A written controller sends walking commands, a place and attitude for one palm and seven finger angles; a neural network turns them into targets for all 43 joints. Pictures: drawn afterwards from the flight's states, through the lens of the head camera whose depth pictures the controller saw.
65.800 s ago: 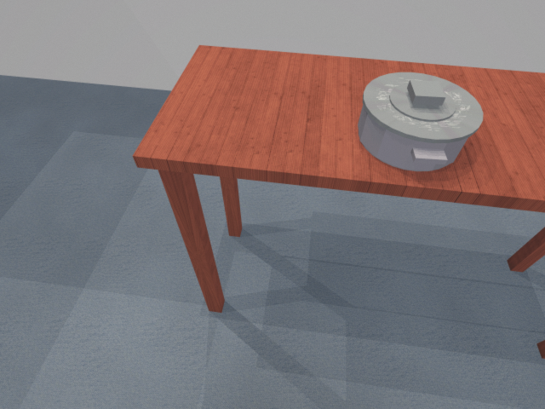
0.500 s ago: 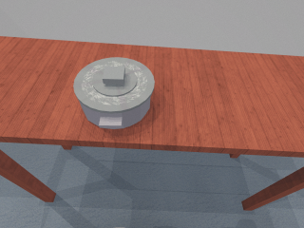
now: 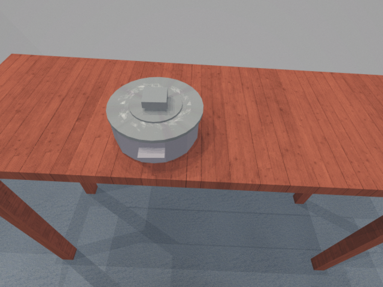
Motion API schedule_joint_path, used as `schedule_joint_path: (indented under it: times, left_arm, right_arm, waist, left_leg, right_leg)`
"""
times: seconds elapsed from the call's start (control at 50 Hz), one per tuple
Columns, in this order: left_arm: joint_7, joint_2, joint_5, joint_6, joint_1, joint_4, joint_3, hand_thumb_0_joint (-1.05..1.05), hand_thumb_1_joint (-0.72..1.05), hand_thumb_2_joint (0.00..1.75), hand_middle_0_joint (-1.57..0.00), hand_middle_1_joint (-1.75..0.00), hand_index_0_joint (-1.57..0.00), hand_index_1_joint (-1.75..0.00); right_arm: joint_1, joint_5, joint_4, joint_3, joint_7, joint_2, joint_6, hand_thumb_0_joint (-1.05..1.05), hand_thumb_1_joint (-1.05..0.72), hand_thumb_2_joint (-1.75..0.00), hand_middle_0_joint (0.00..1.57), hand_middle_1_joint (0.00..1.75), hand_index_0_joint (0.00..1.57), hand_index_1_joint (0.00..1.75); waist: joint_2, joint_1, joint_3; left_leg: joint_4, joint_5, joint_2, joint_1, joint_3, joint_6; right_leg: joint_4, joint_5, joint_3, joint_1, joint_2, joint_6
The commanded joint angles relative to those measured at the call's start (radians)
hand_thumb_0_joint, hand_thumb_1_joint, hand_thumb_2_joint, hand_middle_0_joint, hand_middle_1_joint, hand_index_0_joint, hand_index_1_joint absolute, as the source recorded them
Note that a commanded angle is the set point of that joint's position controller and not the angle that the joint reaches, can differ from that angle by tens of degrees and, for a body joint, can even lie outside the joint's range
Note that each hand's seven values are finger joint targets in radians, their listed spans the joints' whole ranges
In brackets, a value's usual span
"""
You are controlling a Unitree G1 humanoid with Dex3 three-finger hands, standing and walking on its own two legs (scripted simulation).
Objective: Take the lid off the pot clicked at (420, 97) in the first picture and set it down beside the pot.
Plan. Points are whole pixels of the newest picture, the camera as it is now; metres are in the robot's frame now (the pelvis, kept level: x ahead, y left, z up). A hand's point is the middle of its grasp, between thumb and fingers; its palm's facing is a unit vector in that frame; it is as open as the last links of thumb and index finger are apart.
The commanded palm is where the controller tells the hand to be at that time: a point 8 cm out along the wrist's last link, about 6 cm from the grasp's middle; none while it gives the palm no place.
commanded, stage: come to a stop and stand still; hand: left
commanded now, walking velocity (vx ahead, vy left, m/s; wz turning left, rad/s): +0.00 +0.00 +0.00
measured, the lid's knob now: (155, 97) +0.45 +0.12 +0.16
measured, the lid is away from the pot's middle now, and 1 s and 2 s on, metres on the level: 0.00 0.00 0.00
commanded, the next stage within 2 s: look again from close up in 0.50 s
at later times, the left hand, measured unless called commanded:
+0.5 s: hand out of the picture -0.02 +0.17 -0.18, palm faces +0.02 -0.98 -0.18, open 7.4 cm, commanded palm none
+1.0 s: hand out of the picture -0.01 +0.18 -0.17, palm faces +0.02 -0.98 -0.18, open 7.4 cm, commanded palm none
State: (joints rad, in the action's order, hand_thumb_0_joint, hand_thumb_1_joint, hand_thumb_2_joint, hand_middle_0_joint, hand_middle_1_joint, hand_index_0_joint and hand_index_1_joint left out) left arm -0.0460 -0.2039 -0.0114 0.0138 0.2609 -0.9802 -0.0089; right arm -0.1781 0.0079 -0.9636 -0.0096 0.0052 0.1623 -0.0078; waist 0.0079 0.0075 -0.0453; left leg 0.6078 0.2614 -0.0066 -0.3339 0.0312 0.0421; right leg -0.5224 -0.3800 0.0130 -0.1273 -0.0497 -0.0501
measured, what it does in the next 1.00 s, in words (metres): stands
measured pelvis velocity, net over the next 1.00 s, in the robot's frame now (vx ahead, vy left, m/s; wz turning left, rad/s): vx -0.01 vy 0.00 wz -0.01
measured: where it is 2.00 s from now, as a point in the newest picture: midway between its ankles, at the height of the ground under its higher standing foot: outside the picture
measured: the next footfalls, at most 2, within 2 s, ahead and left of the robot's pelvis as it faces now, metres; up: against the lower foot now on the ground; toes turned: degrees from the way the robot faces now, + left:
none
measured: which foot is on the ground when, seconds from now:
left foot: down 0.00-1.00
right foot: down 0.00-1.00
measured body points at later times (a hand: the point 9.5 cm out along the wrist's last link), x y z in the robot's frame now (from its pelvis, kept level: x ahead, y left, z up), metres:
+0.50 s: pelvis -0.01 -0.01 +0.01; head +0.01 +0.01 +0.45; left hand -0.02 +0.22 -0.16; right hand +0.03 -0.24 -0.14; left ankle +0.04 +0.09 -0.73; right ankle -0.06 -0.16 -0.73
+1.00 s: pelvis -0.01 +0.00 +0.01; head +0.01 +0.02 +0.46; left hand -0.01 +0.23 -0.16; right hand +0.03 -0.24 -0.14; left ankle +0.04 +0.09 -0.73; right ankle -0.06 -0.16 -0.73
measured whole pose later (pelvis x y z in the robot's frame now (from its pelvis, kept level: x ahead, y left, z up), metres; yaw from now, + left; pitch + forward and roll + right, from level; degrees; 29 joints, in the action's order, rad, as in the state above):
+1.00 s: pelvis -0.01 +0.00 +0.01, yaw +0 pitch -1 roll -1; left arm -0.04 -0.19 -0.01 0.01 0.28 -1.04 0.00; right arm -0.21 0.00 -1.03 -0.02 0.01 0.16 0.00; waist 0.03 0.01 -0.07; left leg 0.51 0.19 0.00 -0.31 0.04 0.04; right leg -0.44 -0.31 0.01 -0.12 -0.05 -0.05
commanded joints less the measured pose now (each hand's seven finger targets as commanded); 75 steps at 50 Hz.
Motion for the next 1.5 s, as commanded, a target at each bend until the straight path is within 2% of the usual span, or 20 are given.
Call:
schedule_joint_path:
  times: [0.0, 0.08, 0.14, 0.28, 0.3, 0.38, 0.46, 0.58, 0.82, 0.88, 0.94, 1.08, 1.18, 1.24, 1.28, 1.4, 1.42, 1.44, 1.46, 1.48]
  left_arm:
    - [0.002, -0.109, -0.006, -0.013, 0.077, 0.034, -0.023, 0.00, 0.90, 0.90, -0.20, -0.30, -0.20, -0.30]
    - [0.004, -0.113, -0.006, -0.016, 0.087, 0.031, -0.024, 0.00, 0.90, 0.90, -0.20, -0.30, -0.20, -0.30]
    - [0.003, -0.106, -0.005, -0.019, 0.098, 0.018, -0.021, 0.00, 0.90, 0.90, -0.20, -0.30, -0.20, -0.30]
    - [0.005, -0.112, -0.002, -0.022, 0.107, -0.002, -0.018, 0.00, 0.90, 0.90, -0.20, -0.30, -0.20, -0.30]
    - [0.005, -0.104, -0.001, -0.022, 0.109, -0.004, -0.017, 0.00, 0.90, 0.90, -0.20, -0.30, -0.20, -0.30]
    - [0.006, -0.104, -0.001, -0.021, 0.117, -0.017, -0.016, 0.00, 0.90, 0.90, -0.20, -0.30, -0.20, -0.30]
    - [0.004, -0.090, -0.001, -0.021, 0.113, -0.026, -0.013, 0.00, 0.90, 0.90, -0.20, -0.30, -0.20, -0.30]
    - [0.006, -0.087, -0.002, -0.021, 0.117, -0.032, -0.015, 0.00, 0.90, 0.90, -0.20, -0.30, -0.20, -0.30]
    - [0.006, -0.078, -0.003, -0.020, 0.102, -0.032, -0.016, 0.00, 0.90, 0.90, -0.20, -0.30, -0.20, -0.30]
    - [0.007, -0.081, -0.002, -0.022, 0.107, -0.033, -0.016, 0.00, 0.90, 0.90, -0.20, -0.30, -0.20, -0.30]
    - [0.006, -0.079, -0.002, -0.021, 0.101, -0.034, -0.017, 0.00, 0.90, 0.90, -0.20, -0.30, -0.20, -0.30]
    - [0.008, -0.083, -0.001, -0.024, 0.108, -0.037, -0.017, 0.00, 0.90, 0.90, -0.20, -0.30, -0.20, -0.30]
    - [0.007, -0.082, -0.001, -0.024, 0.106, -0.039, -0.017, 0.00, 0.90, 0.90, -0.20, -0.30, -0.20, -0.30]
    - [0.006, -0.076, -0.002, -0.022, 0.107, -0.043, -0.016, 0.00, 0.90, 0.90, -0.20, -0.30, -0.20, -0.30]
    - [0.007, -0.080, -0.001, -0.023, 0.112, -0.045, -0.017, 0.00, 0.90, 0.90, -0.20, -0.30, -0.20, -0.30]
    - [0.007, -0.074, -0.002, -0.022, 0.108, -0.044, -0.016, 0.00, 0.90, 0.90, -0.20, -0.30, -0.20, -0.30]
    - [-0.030, -0.071, -0.025, -0.044, 0.129, -0.061, -0.006, 0.00, 0.90, 0.90, -0.20, -0.30, -0.20, -0.30]
    - [-0.046, -0.267, 0.078, -0.194, -0.515, 1.247, -0.038, 0.00, 0.90, 0.90, -0.24, -0.35, -0.24, -0.35]
    - [-0.100, -0.222, 0.006, -0.126, -0.092, 1.095, -0.031, 0.00, 0.90, 0.90, -0.29, -0.40, -0.29, -0.40]
    - [-0.144, -0.190, 0.035, -0.062, -0.059, 1.055, -0.015, 0.00, 0.90, 0.90, -0.33, -0.44, -0.33, -0.44]
  right_arm:
    - [-0.021, 0.003, 0.060, -0.033, 0.009, 0.152, 0.017, 0.00, -0.90, -0.90, 0.20, 0.30, 0.20, 0.30]
    - [-0.032, 0.000, 0.052, -0.032, 0.009, 0.142, 0.021, 0.00, -0.90, -0.90, 0.20, 0.30, 0.20, 0.30]
    - [-0.032, -0.002, 0.040, -0.030, 0.009, 0.140, 0.022, 0.00, -0.90, -0.90, 0.20, 0.30, 0.20, 0.30]
    - [-0.051, -0.005, 0.018, -0.029, 0.010, 0.126, 0.023, 0.00, -0.90, -0.90, 0.20, 0.30, 0.20, 0.30]
    - [-0.046, -0.004, 0.014, -0.029, 0.011, 0.130, 0.023, 0.00, -0.90, -0.90, 0.20, 0.30, 0.20, 0.30]
    - [-0.055, -0.005, 0.003, -0.027, 0.012, 0.119, 0.022, 0.00, -0.90, -0.90, 0.20, 0.30, 0.20, 0.30]
    - [-0.061, -0.004, -0.009, -0.026, 0.013, 0.117, 0.023, 0.00, -0.90, -0.90, 0.20, 0.30, 0.20, 0.30]
    - [-0.065, -0.005, -0.013, -0.029, 0.014, 0.113, 0.026, 0.00, -0.90, -0.90, 0.20, 0.30, 0.20, 0.30]
    - [-0.058, -0.004, -0.018, -0.033, 0.015, 0.114, 0.025, 0.00, -0.90, -0.90, 0.20, 0.30, 0.20, 0.30]
    - [-0.063, -0.005, -0.020, -0.033, 0.015, 0.111, 0.026, 0.00, -0.90, -0.90, 0.20, 0.30, 0.20, 0.30]
    - [-0.067, -0.005, -0.022, -0.033, 0.015, 0.114, 0.027, 0.00, -0.90, -0.90, 0.20, 0.30, 0.20, 0.30]
    - [-0.072, -0.006, -0.026, -0.032, 0.016, 0.109, 0.029, 0.00, -0.90, -0.90, 0.20, 0.30, 0.20, 0.30]
    - [-0.072, -0.006, -0.032, -0.033, 0.017, 0.109, 0.029, 0.00, -0.90, -0.90, 0.20, 0.30, 0.20, 0.30]
    - [-0.069, -0.005, -0.036, -0.033, 0.017, 0.111, 0.028, 0.00, -0.90, -0.90, 0.20, 0.30, 0.20, 0.30]
    - [-0.072, -0.007, -0.038, -0.032, 0.017, 0.105, 0.028, 0.00, -0.90, -0.90, 0.20, 0.30, 0.20, 0.30]
    - [-0.072, -0.005, -0.041, -0.034, 0.017, 0.111, 0.027, 0.00, -0.90, -0.90, 0.20, 0.30, 0.20, 0.30]
    - [-0.041, -0.003, 0.006, -0.024, 0.012, 0.153, 0.037, 0.00, -0.90, -0.90, 0.20, 0.30, 0.20, 0.30]
    - [-0.084, -0.068, 0.306, -0.031, 0.006, 0.230, 0.207, 0.00, -0.90, -0.90, 0.20, 0.30, 0.20, 0.30]
    - [-0.019, -0.066, 0.286, 0.012, 0.049, 0.194, 0.282, 0.00, -0.90, -0.90, 0.20, 0.30, 0.20, 0.30]
    - [0.015, -0.077, 0.224, 0.006, 0.056, 0.185, 0.298, 0.00, -0.90, -0.90, 0.20, 0.30, 0.20, 0.30]
  waist:
    - [-0.034, 0.003, 0.006]
    - [-0.015, 0.005, 0.036]
    - [-0.026, 0.005, 0.037]
    - [0.009, 0.003, 0.020]
    - [-0.012, 0.004, 0.013]
    - [0.006, 0.007, -0.002]
    - [-0.041, 0.002, -0.007]
    - [-0.017, 0.008, 0.007]
    - [-0.030, 0.004, -0.008]
    - [-0.009, 0.006, 0.003]
    - [-0.034, 0.002, 0.014]
    - [-0.014, 0.004, 0.025]
    - [-0.011, 0.004, 0.019]
    - [-0.042, 0.002, 0.005]
    - [-0.013, 0.005, 0.003]
    - [-0.023, 0.001, -0.004]
    - [-0.070, -0.005, 0.014]
    - [-0.235, 0.000, 0.481]
    - [-0.397, 0.022, 0.493]
    - [-0.304, 0.018, 0.395]
  left_leg:
    - [-0.185, -0.027, 0.099, 0.074, -0.150, 0.015]
    - [-0.189, -0.066, 0.100, 0.100, -0.144, 0.015]
    - [-0.180, -0.091, 0.097, 0.099, -0.139, 0.014]
    - [-0.167, -0.111, 0.091, 0.105, -0.119, 0.006]
    - [-0.163, -0.103, 0.089, 0.099, -0.117, 0.005]
    - [-0.173, -0.085, 0.089, 0.091, -0.119, 0.003]
    - [-0.193, -0.083, 0.094, 0.092, -0.126, 0.002]
    - [-0.205, -0.076, 0.100, 0.101, -0.132, 0.005]
    - [-0.212, -0.083, 0.100, 0.101, -0.127, 0.001]
    - [-0.217, -0.084, 0.103, 0.110, -0.129, 0.004]
    - [-0.222, -0.102, 0.105, 0.120, -0.131, 0.004]
    - [-0.217, -0.121, 0.102, 0.127, -0.128, 0.004]
    - [-0.217, -0.138, 0.103, 0.133, -0.125, 0.004]
    - [-0.229, -0.118, 0.103, 0.132, -0.127, 0.002]
    - [-0.228, -0.114, 0.102, 0.122, -0.128, 0.004]
    - [-0.229, -0.096, 0.098, 0.121, -0.123, 0.000]
    - [-0.070, -0.320, 0.103, 0.153, -0.100, -0.024]
    - [-0.207, -0.301, 0.025, 0.425, -0.124, -0.071]
    - [-0.221, -0.303, 0.061, 0.487, -0.113, -0.094]
    - [-0.232, -0.145, 0.054, 0.377, -0.123, -0.104]
  right_leg:
    - [0.091, 0.083, -0.027, -0.096, -0.024, 0.073]
    - [0.098, 0.116, -0.028, -0.081, -0.031, 0.070]
    - [0.109, 0.138, -0.039, -0.073, -0.040, 0.070]
    - [0.130, 0.162, -0.053, -0.077, -0.049, 0.075]
    - [0.132, 0.155, -0.056, -0.082, -0.052, 0.075]
    - [0.144, 0.135, -0.055, -0.083, -0.049, 0.075]
    - [0.139, 0.130, -0.049, -0.088, -0.045, 0.071]
    - [0.143, 0.133, -0.043, -0.076, -0.040, 0.070]
    - [0.151, 0.141, -0.048, -0.084, -0.043, 0.067]
    - [0.157, 0.147, -0.046, -0.072, -0.041, 0.067]
    - [0.150, 0.153, -0.042, -0.071, -0.043, 0.064]
    - [0.161, 0.171, -0.046, -0.054, -0.043, 0.065]
    - [0.163, 0.178, -0.044, -0.057, -0.045, 0.064]
    - [0.164, 0.161, -0.042, -0.070, -0.046, 0.062]
    - [0.173, 0.165, -0.039, -0.054, -0.044, 0.062]
    - [0.175, 0.154, -0.046, -0.067, -0.047, 0.064]
    - [0.153, 0.293, -0.079, -0.102, -0.056, 0.072]
    - [0.082, 0.314, 0.028, -0.037, 0.012, 0.084]
    - [0.042, 0.227, 0.032, -0.108, 0.023, 0.106]
    - [0.054, 0.200, 0.040, -0.097, 0.032, 0.091]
